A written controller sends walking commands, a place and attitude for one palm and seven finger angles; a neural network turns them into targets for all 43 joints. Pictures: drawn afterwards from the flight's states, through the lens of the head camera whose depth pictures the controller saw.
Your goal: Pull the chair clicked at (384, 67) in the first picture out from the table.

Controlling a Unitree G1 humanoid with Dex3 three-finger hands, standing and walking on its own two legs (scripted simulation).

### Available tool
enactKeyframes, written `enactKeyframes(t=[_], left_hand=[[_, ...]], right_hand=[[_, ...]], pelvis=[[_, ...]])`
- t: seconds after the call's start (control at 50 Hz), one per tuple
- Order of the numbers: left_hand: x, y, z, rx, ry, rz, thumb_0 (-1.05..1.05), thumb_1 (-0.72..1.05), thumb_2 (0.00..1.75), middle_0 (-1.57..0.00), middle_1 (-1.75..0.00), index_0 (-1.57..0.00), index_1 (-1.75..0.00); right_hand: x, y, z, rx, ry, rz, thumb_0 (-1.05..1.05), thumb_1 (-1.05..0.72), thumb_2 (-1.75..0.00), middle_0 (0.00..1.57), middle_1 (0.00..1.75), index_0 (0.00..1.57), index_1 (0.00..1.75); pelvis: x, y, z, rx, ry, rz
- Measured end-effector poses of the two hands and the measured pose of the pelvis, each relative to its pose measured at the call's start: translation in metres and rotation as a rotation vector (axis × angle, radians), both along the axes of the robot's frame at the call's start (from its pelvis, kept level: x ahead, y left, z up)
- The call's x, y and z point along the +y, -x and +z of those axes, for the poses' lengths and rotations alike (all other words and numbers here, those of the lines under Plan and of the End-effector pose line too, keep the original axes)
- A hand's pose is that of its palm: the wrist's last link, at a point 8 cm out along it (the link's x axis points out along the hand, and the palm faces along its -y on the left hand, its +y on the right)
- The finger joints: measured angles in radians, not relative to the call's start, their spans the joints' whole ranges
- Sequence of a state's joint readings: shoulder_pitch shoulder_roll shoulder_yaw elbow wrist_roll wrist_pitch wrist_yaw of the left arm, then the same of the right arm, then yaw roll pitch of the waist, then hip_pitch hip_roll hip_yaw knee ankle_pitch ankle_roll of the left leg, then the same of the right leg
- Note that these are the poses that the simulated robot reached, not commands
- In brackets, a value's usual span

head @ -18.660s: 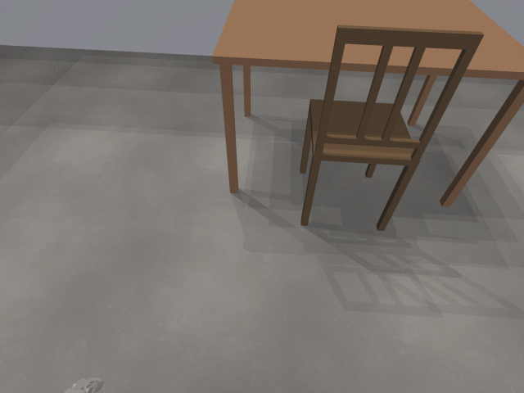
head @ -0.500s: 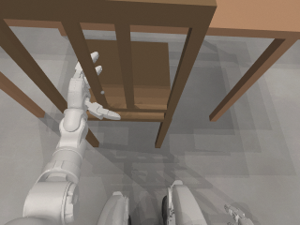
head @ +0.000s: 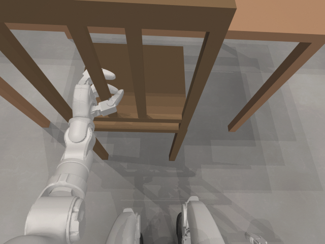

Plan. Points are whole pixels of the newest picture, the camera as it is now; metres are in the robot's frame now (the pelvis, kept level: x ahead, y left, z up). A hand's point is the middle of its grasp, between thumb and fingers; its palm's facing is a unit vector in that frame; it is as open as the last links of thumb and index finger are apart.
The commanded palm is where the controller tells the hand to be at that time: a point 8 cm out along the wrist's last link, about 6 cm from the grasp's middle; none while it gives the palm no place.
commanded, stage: hook a spindle and tug to test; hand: left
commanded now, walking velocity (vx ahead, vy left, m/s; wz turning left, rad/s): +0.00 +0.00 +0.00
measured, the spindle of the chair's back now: (100, 83) +0.48 +0.14 +0.05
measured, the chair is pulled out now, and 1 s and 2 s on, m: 0.00 0.03 0.15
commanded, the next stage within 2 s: step backward, pulling the chair out in 0.70 s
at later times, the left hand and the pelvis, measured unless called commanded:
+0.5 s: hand (111, 102) +0.45 +0.11 +0.02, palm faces -0.05 -1.00 -0.02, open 5.5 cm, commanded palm +0.40 +0.16 +0.02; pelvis +0.02 +0.00 +0.01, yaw -1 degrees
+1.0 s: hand (111, 107) +0.42 +0.11 +0.03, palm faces -0.02 -1.00 -0.09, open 5.4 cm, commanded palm +0.41 +0.16 +0.03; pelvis +0.04 +0.01 +0.08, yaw +0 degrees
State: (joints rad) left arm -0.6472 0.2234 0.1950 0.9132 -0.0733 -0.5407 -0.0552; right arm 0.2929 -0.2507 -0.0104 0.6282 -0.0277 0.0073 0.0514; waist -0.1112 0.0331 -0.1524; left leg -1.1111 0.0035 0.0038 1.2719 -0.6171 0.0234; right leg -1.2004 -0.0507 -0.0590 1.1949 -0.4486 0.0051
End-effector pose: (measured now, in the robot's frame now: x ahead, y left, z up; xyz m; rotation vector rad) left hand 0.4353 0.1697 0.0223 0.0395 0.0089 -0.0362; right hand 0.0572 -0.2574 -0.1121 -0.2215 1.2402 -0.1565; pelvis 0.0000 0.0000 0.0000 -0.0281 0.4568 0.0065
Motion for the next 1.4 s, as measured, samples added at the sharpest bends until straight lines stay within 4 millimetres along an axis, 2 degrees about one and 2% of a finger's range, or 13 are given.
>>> enactKeyframes(t=[0.12, 0.46, 0.82, 0.86, 0.9, 1.02, 1.14, 1.26, 1.4], left_hand=[[0.000, 0.000, 0.000, -0.002, 0.009, -0.001, 0.01, 0.68, 0.80, -0.50, -1.44, -0.46, -1.44], [-0.003, 0.006, 0.000, 0.012, 0.014, -0.007, 0.01, 0.71, 0.75, -0.44, -1.45, -0.42, -1.45], [-0.005, 0.029, 0.000, 0.011, 0.014, -0.034, 0.01, 0.70, 0.74, -0.45, -1.45, -0.43, -1.45], [-0.005, 0.028, 0.005, 0.059, -0.035, -0.032, 0.01, 0.68, 0.74, -0.46, -1.45, -0.43, -1.45], [-0.006, 0.027, 0.013, 0.150, -0.085, -0.027, 0.01, 0.68, 0.75, -0.45, -1.41, -0.44, -1.45], [-0.010, 0.030, 0.026, 0.386, -0.052, 0.047, 0.05, 0.70, 0.76, -0.33, -1.24, -0.47, -1.45], [-0.010, 0.029, 0.031, 0.461, -0.071, -0.006, 0.06, 0.70, 0.74, -0.31, -1.18, -0.48, -1.45], [-0.010, 0.034, 0.032, 0.470, -0.083, -0.035, 0.06, 0.70, 0.73, -0.30, -1.19, -0.49, -1.45], [-0.011, 0.046, 0.032, 0.474, -0.086, -0.022, 0.06, 0.69, 0.74, -0.31, -1.18, -0.49, -1.45]], right_hand=[[0.000, -0.005, -0.001, 0.001, 0.001, 0.006, 0.00, -0.90, -0.90, 0.20, 0.29, 0.20, 0.30], [0.005, -0.029, 0.007, -0.047, -0.024, -0.002, 0.00, -0.90, -0.90, 0.20, 0.29, 0.20, 0.30], [0.009, -0.071, 0.013, -0.119, -0.029, 0.033, 0.00, -0.90, -0.90, 0.20, 0.29, 0.20, 0.30], [0.011, -0.073, 0.018, -0.105, -0.022, -0.006, 0.00, -0.90, -0.90, 0.20, 0.29, 0.20, 0.30], [0.015, -0.075, 0.032, -0.092, -0.013, -0.047, 0.00, -0.91, -0.90, 0.20, 0.29, 0.20, 0.30], [0.024, -0.073, 0.079, -0.060, 0.014, -0.094, 0.00, -0.91, -0.90, 0.20, 0.29, 0.20, 0.30], [0.014, -0.060, 0.107, -0.032, 0.091, -0.113, 0.00, -0.90, -0.90, 0.20, 0.30, 0.20, 0.30], [0.008, -0.044, 0.114, -0.017, 0.124, -0.138, 0.00, -0.90, -0.90, 0.20, 0.30, 0.20, 0.30], [0.017, -0.029, 0.105, -0.006, 0.067, -0.162, 0.00, -0.90, -0.90, 0.20, 0.30, 0.20, 0.30]], pelvis=[[0.000, -0.001, 0.000, 0.002, 0.001, 0.003], [0.000, -0.013, 0.006, 0.003, 0.000, -0.010], [0.000, -0.029, 0.012, -0.001, -0.001, -0.006], [0.000, -0.028, 0.020, -0.052, -0.005, -0.003], [0.001, -0.029, 0.037, -0.097, -0.009, 0.001], [0.006, -0.043, 0.084, -0.174, -0.019, 0.000], [0.014, -0.045, 0.104, -0.232, 0.003, 0.003], [0.021, -0.043, 0.108, -0.281, 0.012, -0.023], [0.018, -0.040, 0.109, -0.316, 0.013, -0.054]])
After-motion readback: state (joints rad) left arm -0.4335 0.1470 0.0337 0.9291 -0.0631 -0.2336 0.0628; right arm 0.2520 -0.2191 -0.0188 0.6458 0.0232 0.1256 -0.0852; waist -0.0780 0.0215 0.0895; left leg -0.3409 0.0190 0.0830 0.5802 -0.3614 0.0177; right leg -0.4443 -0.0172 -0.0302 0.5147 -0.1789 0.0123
